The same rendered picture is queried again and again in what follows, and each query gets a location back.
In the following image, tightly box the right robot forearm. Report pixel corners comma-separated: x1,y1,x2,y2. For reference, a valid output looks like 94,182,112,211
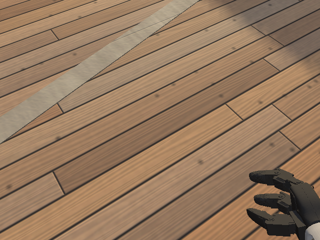
305,222,320,240

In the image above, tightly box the robot right hand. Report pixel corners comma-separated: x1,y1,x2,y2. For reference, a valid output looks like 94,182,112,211
246,168,320,240

